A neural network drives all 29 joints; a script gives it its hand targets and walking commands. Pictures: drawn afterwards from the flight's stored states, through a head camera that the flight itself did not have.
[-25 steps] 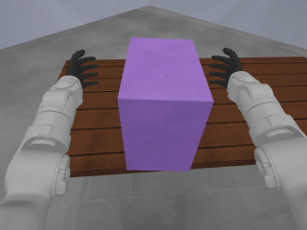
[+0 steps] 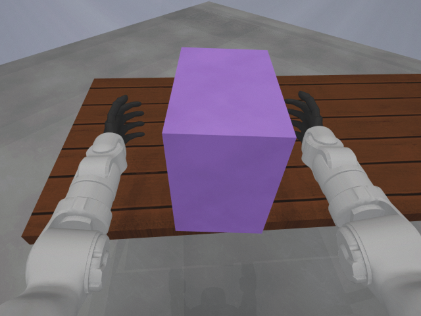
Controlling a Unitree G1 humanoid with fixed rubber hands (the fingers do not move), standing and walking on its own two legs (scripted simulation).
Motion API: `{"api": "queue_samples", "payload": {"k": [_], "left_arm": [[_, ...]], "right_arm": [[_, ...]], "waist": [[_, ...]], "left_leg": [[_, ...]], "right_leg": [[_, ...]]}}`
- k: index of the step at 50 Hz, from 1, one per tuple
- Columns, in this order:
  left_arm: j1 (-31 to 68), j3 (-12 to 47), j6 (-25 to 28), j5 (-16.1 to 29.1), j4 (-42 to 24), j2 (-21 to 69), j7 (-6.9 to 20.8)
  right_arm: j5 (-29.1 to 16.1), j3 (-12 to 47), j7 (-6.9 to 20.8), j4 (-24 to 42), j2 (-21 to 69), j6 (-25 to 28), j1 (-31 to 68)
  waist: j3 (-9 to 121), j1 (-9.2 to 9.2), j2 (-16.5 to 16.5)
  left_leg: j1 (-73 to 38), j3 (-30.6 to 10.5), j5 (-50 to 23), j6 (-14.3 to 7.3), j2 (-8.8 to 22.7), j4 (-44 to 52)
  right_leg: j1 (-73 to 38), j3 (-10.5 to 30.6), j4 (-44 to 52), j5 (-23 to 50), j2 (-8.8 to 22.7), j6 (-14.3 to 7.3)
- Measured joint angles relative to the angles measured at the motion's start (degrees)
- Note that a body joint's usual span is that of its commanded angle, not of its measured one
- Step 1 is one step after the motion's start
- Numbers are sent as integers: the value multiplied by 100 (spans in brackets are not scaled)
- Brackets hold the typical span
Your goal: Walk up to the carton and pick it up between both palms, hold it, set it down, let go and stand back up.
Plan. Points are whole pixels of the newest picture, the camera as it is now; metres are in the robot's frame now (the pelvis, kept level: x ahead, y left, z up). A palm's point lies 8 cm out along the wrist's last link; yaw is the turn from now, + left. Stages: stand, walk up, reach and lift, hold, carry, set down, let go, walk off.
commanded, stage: reach and lift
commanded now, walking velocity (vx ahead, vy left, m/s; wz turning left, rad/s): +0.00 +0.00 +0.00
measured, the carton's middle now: (221, 140) +0.49 -0.01 +0.09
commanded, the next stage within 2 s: none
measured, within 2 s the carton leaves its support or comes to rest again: neither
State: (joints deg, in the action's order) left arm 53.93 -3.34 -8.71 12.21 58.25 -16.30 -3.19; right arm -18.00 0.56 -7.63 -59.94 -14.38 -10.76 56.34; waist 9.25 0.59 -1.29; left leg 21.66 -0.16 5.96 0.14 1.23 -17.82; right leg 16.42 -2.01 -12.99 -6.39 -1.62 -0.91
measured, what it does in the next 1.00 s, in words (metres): stands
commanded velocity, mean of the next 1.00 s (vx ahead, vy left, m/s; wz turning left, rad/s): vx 0.00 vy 0.00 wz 0.00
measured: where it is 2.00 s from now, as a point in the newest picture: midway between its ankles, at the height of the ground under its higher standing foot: outside the picture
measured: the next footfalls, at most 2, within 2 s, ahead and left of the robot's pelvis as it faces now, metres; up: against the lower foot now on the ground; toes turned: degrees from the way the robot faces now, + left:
none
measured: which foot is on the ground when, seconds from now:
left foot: down 0.00-1.00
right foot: down 0.00-1.00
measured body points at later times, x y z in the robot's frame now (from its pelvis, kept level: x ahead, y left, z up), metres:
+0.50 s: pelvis +0.00 +0.00 +0.00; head +0.02 +0.02 +0.45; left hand +0.46 +0.19 +0.14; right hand +0.46 -0.15 +0.16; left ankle +0.02 +0.12 -0.75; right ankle -0.01 -0.11 -0.75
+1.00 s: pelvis +0.00 +0.00 +0.00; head +0.03 +0.02 +0.45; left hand +0.46 +0.17 +0.15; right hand +0.46 -0.14 +0.16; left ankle +0.02 +0.12 -0.75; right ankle -0.01 -0.11 -0.75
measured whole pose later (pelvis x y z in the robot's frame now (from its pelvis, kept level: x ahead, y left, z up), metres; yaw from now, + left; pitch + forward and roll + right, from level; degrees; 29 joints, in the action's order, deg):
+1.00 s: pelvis +0.00 +0.00 +0.00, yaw +0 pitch +9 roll -1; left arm 57.4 -12.0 -4.5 1.8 61.0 -9.0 -5.1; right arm -10.2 -5.9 -12.6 -59.3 -6.5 -7.7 58.1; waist 6.8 0.3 -1.8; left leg 18.8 0.2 5.2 0.3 1.2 -15.4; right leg 14.2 -2.1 -11.5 -6.0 -1.5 -1.1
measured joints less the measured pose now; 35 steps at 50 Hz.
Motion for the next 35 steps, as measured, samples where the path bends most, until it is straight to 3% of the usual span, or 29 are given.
{"api": "queue_samples", "payload": {"k": [15, 35], "left_arm": [[294, -108, 364, -154, 586, 161, -84], [236, -559, 388, -710, 311, 552, -127]], "right_arm": [[193, -139, -165, -286, 316, 168, 223], [532, -451, -390, -53, 533, 271, 83]], "waist": [[-39, 35, -36], [-199, -34, 4]], "left_leg": [[63, -18, 3, 14, -1, -51], [-200, 17, -7, -6, -12, 92]], "right_leg": [[106, -30, -153, -64, 5, -14], [-194, -9, 98, 19, 17, 7]]}}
